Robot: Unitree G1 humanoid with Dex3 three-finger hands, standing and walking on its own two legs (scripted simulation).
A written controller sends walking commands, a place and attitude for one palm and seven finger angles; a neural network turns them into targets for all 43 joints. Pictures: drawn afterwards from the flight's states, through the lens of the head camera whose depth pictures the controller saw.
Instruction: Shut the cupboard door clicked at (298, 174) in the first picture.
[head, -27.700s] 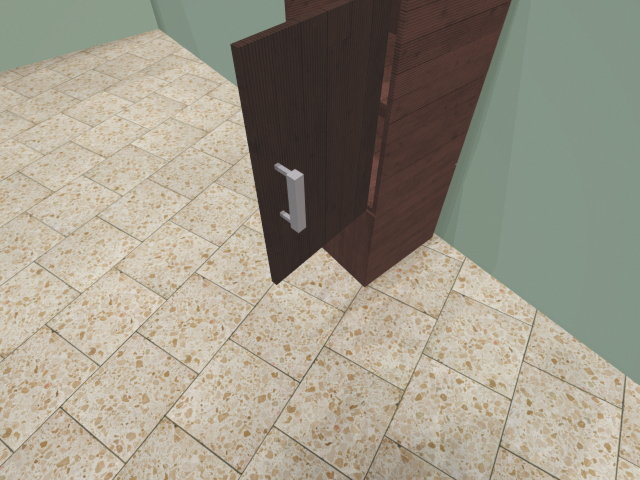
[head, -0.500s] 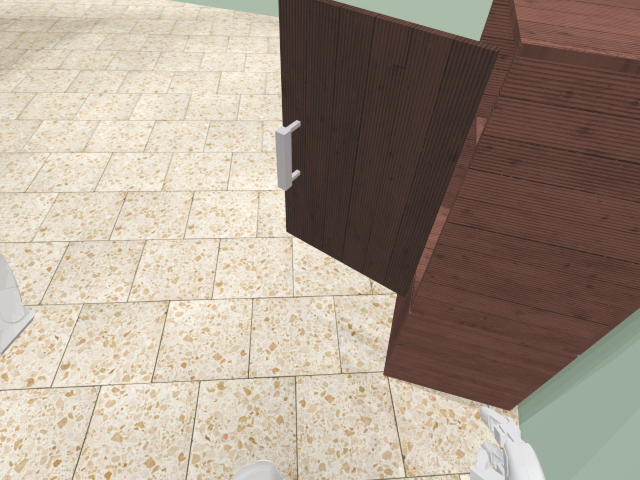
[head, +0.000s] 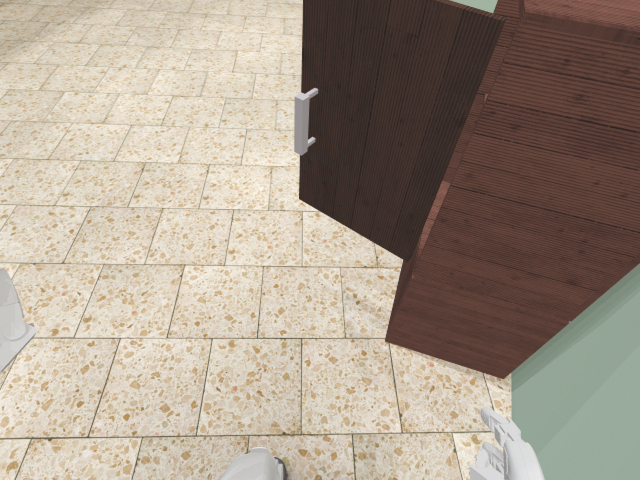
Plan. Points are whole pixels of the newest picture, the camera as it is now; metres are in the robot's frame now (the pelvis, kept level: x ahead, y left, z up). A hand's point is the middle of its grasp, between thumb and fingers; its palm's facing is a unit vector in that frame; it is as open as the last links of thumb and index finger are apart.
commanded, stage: stop stepping back and stand still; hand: left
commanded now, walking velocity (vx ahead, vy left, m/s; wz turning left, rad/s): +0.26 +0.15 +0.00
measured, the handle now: (307, 121) +0.84 +0.12 -0.04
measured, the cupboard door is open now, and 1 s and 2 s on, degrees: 71 71 71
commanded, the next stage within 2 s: let the arm hang, fingers relaxed in 1.50 s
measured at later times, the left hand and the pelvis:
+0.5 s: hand out of the picture +0.11 +0.29 +0.19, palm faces +0.44 -0.82 -0.36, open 7.4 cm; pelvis -0.10 +0.03 +0.01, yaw -6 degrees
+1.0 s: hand out of the picture +0.13 +0.26 +0.18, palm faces +0.36 -0.81 -0.46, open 7.4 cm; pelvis -0.10 +0.02 +0.01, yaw -9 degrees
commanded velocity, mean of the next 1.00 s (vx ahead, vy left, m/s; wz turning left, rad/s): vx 0.14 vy -0.02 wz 0.00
